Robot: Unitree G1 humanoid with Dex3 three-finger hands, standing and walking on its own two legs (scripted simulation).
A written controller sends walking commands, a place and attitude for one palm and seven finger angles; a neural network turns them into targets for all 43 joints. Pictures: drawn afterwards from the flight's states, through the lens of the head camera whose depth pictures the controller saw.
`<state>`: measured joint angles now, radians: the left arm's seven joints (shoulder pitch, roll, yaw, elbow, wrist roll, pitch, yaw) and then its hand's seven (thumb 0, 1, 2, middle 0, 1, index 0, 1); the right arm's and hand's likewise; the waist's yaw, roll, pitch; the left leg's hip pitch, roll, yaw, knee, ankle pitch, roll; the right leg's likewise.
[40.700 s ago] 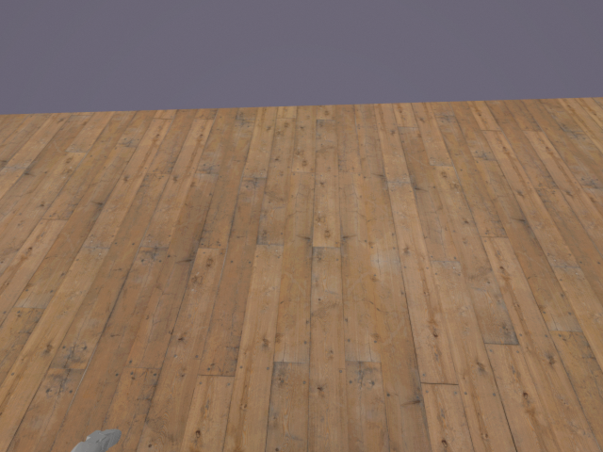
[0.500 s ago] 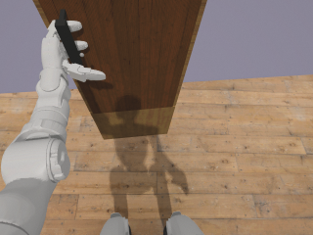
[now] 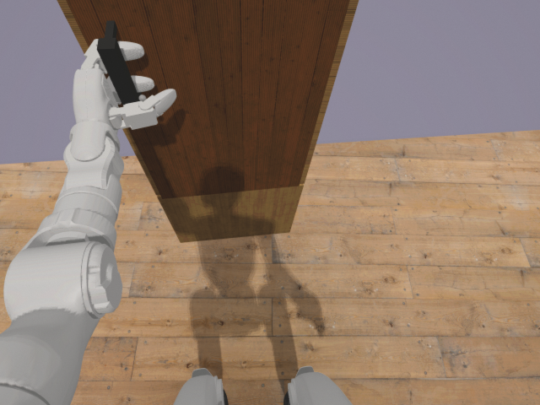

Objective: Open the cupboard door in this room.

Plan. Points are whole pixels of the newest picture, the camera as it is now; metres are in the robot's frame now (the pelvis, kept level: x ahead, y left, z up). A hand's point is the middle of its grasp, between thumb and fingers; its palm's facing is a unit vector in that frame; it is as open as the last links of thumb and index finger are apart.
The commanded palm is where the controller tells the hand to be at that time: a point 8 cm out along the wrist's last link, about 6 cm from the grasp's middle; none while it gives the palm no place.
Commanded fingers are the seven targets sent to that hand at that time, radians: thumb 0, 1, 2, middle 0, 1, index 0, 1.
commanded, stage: close the thumb around the handle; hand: left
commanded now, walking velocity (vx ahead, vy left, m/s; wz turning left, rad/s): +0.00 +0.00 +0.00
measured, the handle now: (124, 74) +0.58 +0.16 +0.10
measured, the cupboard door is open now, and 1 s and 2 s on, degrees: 1 24 43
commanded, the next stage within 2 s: pull the door open along its arc in 0.28 s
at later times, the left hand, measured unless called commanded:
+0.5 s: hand (141, 98) +0.53 +0.13 +0.10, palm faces +0.03 -1.00 -0.01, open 5.6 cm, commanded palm +0.50 +0.18 +0.10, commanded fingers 0.00 0.90 0.90 -0.40 -1.35 -0.40 -1.35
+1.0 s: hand (176, 167) +0.41 +0.08 +0.11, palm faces +0.25 -0.97 +0.08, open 6.0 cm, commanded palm +0.35 +0.12 +0.10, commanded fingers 0.00 0.90 0.90 -0.40 -1.35 -0.40 -1.35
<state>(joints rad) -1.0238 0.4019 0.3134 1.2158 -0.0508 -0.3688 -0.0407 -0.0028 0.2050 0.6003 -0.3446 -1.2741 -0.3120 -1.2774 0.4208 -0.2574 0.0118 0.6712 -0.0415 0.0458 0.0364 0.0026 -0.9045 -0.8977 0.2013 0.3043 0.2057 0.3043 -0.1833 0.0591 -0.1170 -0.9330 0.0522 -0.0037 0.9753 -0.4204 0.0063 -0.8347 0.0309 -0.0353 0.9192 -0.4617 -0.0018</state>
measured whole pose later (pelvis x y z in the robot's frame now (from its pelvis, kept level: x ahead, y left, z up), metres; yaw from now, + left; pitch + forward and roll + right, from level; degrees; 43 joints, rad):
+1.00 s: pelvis +0.01 +0.00 +0.02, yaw -1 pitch +14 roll -1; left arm -0.35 -0.03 0.08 0.47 -0.04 -0.26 0.34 0.01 0.70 0.74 -0.36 -1.35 -0.36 -1.33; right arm 0.32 -0.22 -0.02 0.59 -0.03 0.03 0.07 0.01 -0.91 -0.90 0.20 0.30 0.20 0.30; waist -0.06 0.05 -0.15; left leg -0.68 0.05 0.04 0.85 -0.41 0.00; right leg -0.61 0.02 0.00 0.82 -0.45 0.00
